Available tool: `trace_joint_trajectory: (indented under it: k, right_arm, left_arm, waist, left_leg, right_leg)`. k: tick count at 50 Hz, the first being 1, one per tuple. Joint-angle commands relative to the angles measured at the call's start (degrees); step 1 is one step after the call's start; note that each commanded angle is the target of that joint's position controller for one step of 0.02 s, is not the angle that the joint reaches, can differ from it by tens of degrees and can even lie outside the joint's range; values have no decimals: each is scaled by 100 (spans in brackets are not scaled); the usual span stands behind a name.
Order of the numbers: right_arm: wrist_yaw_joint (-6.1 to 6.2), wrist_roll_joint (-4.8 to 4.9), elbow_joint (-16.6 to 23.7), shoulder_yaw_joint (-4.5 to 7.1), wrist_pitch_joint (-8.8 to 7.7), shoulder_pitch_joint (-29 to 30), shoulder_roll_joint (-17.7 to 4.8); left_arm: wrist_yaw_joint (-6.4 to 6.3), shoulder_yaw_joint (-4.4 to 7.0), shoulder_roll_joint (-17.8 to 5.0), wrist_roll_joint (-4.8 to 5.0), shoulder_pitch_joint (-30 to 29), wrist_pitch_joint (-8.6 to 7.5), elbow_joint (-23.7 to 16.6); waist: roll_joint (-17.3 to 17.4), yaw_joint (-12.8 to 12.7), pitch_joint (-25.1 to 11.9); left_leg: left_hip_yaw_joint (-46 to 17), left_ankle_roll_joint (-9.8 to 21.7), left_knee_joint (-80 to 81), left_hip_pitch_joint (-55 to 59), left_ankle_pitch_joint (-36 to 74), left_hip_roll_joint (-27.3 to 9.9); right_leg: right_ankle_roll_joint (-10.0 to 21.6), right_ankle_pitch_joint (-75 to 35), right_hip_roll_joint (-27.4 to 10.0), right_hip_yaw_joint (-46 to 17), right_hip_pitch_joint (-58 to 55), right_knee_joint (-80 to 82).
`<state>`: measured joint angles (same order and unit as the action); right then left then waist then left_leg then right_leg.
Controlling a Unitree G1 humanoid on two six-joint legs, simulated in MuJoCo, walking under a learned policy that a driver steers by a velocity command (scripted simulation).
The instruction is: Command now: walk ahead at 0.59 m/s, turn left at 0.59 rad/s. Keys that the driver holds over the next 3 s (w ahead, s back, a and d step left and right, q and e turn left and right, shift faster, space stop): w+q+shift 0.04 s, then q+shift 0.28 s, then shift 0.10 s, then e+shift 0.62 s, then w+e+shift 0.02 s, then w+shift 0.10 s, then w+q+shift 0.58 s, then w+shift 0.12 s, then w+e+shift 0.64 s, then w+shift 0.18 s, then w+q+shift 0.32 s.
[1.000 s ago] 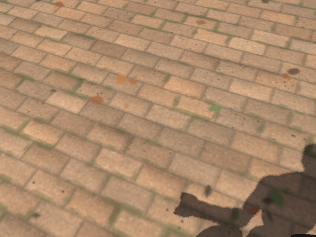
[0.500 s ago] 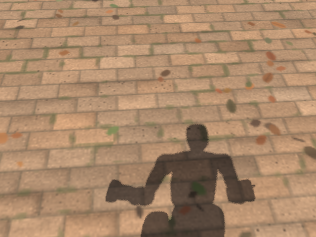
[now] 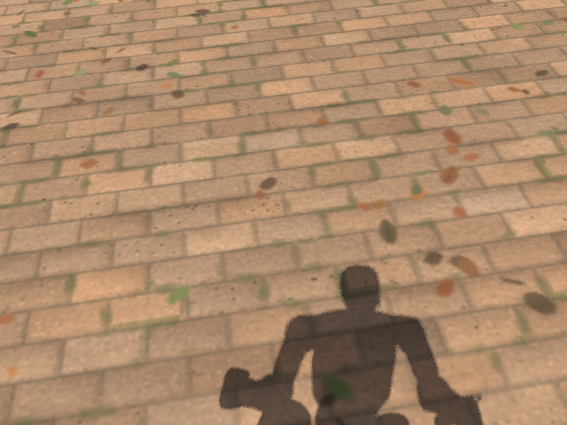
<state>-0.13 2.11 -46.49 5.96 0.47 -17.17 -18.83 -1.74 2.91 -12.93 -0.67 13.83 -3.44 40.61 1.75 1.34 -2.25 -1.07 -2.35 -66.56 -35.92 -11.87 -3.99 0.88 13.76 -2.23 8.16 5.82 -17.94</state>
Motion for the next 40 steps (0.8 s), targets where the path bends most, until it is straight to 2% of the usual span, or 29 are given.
trace_joint_trajectory:
  k: [1,2,3,4,5,7,8,10,12,13,14,15,16,17,18,19,20,21,22,24,26,28,30,32,33,37,40]
  right_arm:
    - [-21,-12,618,82,-144,596,-297]
    - [-295,-637,551,61,92,684,-236]
    - [-167,-25,710,81,-3,544,-174]
    - [-142,57,717,22,-41,581,-137]
    - [-155,13,773,-9,-68,675,-92]
    - [-233,-73,967,-88,-90,958,28]
    - [-281,-88,1049,-123,-80,1039,79]
    - [-345,-63,1154,-103,-25,1033,-30]
    - [-319,-53,1161,13,64,611,-292]
    - [-265,-54,1100,133,99,142,-525]
    - [-160,-64,964,335,111,-602,-893]
    - [0,-43,846,514,131,-1064,-1358]
    - [20,-89,1113,522,161,-584,-1980]
    - [-154,-233,1573,436,-25,-477,-1844]
    - [-256,-190,1520,332,-162,-368,-1446]
    - [-218,-104,1417,246,-227,-84,-1176]
    - [-160,-70,1434,121,-235,290,-825]
    - [-92,-163,1500,65,-225,534,-696]
    - [-48,-266,1533,21,-230,679,-613]
    - [5,-346,1427,-77,-322,717,-436]
    - [32,-373,1217,-210,-395,682,-124]
    - [73,-417,1089,-219,-378,770,-107]
    - [138,-456,1036,-153,-319,899,-301]
    - [200,-428,974,-78,-220,920,-502]
    - [216,-400,950,-71,-173,936,-491]
    - [247,-334,914,-72,-38,1073,-351]
    - [249,-327,927,-33,44,1089,-392]
  left_arm:
    - [-57,278,-844,-15,35,-215,-159]
    - [44,248,-946,-255,315,-165,-8]
    - [-15,308,-908,-64,-13,-191,-132]
    - [-40,278,-847,-38,-129,-181,-120]
    - [-46,281,-850,-48,-206,-164,-120]
    - [-55,363,-1073,-46,-217,-92,-105]
    - [-45,407,-1187,-10,-210,-62,-90]
    - [5,482,-1338,118,-239,14,-69]
    - [80,543,-1484,317,-392,85,-103]
    - [141,557,-1509,433,-455,112,-103]
    - [229,518,-1400,531,-500,116,-94]
    - [293,391,-1029,401,-284,45,-166]
    - [304,202,-345,-109,366,-33,-355]
    - [264,249,-908,37,602,-121,-344]
    - [178,333,-1265,283,-368,-124,-465]
    - [55,283,-1103,260,-612,-92,-548]
    - [-50,280,-1117,130,-555,-25,-423]
    - [-84,329,-1228,78,-395,60,-347]
    - [-78,346,-1236,74,-199,143,-214]
    - [-72,283,-980,54,104,217,52]
    - [-65,199,-740,73,192,254,214]
    - [-52,181,-731,128,38,297,223]
    - [-37,222,-886,189,-279,337,110]
    - [-20,299,-1086,214,-419,369,-2]
    - [-12,328,-1122,209,-400,392,-31]
    - [42,345,-958,176,-341,472,-153]
    - [139,296,-765,173,-404,464,-312]
  waist:
    - [-815,-197,528]
    - [-362,-211,649]
    - [-840,-90,798]
    - [-761,-72,847]
    - [-647,-75,977]
    - [-521,-169,1027]
    - [-513,-208,1054]
    - [-524,-212,1014]
    - [-675,26,641]
    - [-667,289,293]
    - [-409,736,-164]
    - [487,840,-275]
    - [1920,-104,-777]
    - [863,144,-2550]
    - [-74,400,-1868]
    - [-168,190,-966]
    - [-223,-3,-501]
    - [26,-180,-351]
    - [124,-277,-374]
    - [48,-335,-620]
    - [-3,-336,-742]
    - [144,-241,-581]
    - [329,-82,-249]
    - [375,29,0]
    - [337,42,72]
    - [249,58,196]
    - [265,82,102]
  left_leg:
    - [-348,-42,-135,-1792,461,-355]
    - [37,-49,-161,-1520,375,-171]
    - [-280,-65,-6,-1683,605,-422]
    - [-269,-81,227,-1625,721,-465]
    - [-150,-79,605,-1430,882,-508]
    - [141,14,1338,-911,1023,-554]
    - [280,101,1642,-670,972,-549]
    - [591,282,2036,-253,659,-424]
    - [986,499,2208,549,259,-14]
    - [1182,666,2381,1234,102,318]
    - [1239,918,2952,2438,569,703]
    - [385,1191,3506,3679,2025,582]
    - [-2223,2103,3143,4815,4087,-688]
    - [-4471,2925,4339,5231,1844,-1744]
    - [-4082,2517,4979,4715,657,-1599]
    - [-3508,2187,5033,3928,-25,-1391]
    - [-2921,1949,4943,3099,211,-1212]
    - [-2419,1828,4921,2386,766,-1056]
    - [-1984,1729,4952,2023,1352,-940]
    - [-1215,1680,4863,1968,2859,-813]
    - [-606,1602,4868,2097,3429,-725]
    - [-262,1467,5023,2234,2853,-662]
    - [-200,1375,5294,2333,1877,-731]
    - [-338,1456,5483,2658,1208,-959]
    - [-378,1515,5507,2831,1036,-1067]
    - [-180,1640,5354,3356,1245,-1269]
    - [162,1647,5047,3659,2340,-1326]
  right_leg:
    - [676,1481,-1758,-1119,-804,1341]
    - [593,1552,-1652,-749,-375,1423]
    - [685,980,-1696,-657,-466,1348]
    - [695,508,-1677,-376,-455,1289]
    - [681,17,-1606,-42,-316,1220]
    - [637,-641,-1570,407,-140,1065]
    - [617,-851,-1583,555,-124,981]
    - [560,-1648,-1612,761,-245,577]
    - [418,-3652,-1633,877,-361,-363]
    - [301,-4474,-1565,918,-385,-1216]
    - [39,-4408,-1345,997,-70,-2466]
    - [-385,-1471,-860,795,1162,-4202]
    - [-790,3122,165,215,3060,-6506]
    - [-720,2992,355,-1390,3290,-7104]
    - [-558,2165,226,-1459,3533,-6817]
    - [-422,1602,21,-1359,3791,-6319]
    - [-356,1202,-253,-1389,3554,-5953]
    - [-290,938,-374,-1421,3067,-5713]
    - [-255,763,-410,-1350,2676,-5625]
    - [-300,435,-399,-1220,2325,-5354]
    - [-412,78,-471,-1264,2129,-4720]
    - [-520,-251,-505,-1348,2161,-4050]
    - [-585,-459,-465,-1393,2358,-3577]
    - [-640,-360,-453,-1347,2794,-3521]
    - [-666,-237,-481,-1340,2976,-3540]
    - [-728,211,-580,-1146,3370,-3585]
    - [-690,379,-541,-880,3300,-3349]
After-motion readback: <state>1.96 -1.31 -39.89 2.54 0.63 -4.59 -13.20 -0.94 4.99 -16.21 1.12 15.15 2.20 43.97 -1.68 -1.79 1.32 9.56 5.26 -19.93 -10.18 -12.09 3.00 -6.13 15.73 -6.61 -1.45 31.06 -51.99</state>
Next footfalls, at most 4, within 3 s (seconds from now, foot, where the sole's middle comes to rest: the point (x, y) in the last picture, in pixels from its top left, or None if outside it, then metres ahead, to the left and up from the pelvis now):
0.30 left None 0.24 0.20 -0.79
0.98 right None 0.33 -0.01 -0.79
1.50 left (216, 405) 0.60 0.21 -0.79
1.96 right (234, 248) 1.09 0.19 -0.79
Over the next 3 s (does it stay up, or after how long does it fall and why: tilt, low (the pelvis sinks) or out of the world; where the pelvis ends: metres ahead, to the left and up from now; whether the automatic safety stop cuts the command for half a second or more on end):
stays up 1.84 0.29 -0.01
